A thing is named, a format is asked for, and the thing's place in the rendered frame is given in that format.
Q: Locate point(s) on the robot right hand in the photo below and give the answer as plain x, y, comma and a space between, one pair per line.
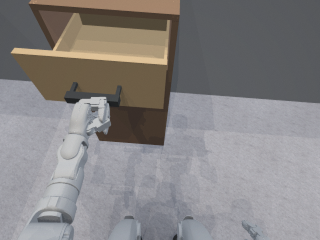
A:
254, 230

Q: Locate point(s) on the right robot shin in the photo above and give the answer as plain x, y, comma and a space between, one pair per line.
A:
188, 217

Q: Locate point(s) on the robot left upper arm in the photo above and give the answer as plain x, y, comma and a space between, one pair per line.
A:
48, 231

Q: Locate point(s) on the right robot thigh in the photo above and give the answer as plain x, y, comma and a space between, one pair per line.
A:
191, 229

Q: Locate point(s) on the handle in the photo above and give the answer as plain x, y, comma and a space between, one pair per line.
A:
73, 96

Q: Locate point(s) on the cabinet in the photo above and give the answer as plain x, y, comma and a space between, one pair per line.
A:
136, 125

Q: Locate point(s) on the robot left hand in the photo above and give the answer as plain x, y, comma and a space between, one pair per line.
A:
82, 116

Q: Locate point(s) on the drawer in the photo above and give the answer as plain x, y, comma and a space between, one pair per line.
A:
101, 52

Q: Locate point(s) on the left robot forearm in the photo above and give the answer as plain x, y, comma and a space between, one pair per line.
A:
58, 204

